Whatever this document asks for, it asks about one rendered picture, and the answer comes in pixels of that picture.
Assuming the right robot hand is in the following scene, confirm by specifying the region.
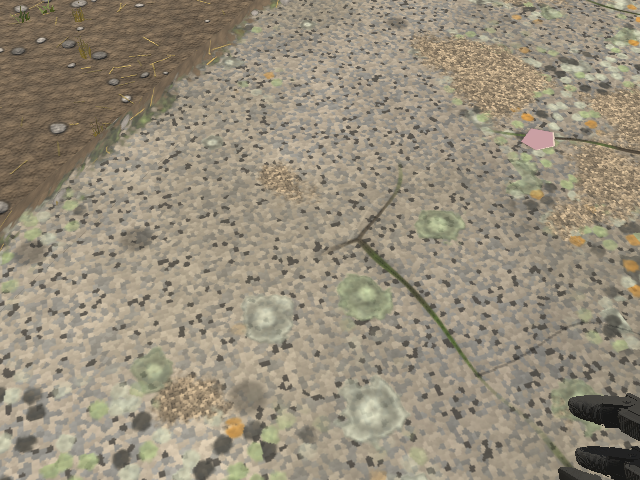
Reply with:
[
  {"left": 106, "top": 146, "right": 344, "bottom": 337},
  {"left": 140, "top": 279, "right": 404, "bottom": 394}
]
[{"left": 558, "top": 393, "right": 640, "bottom": 480}]

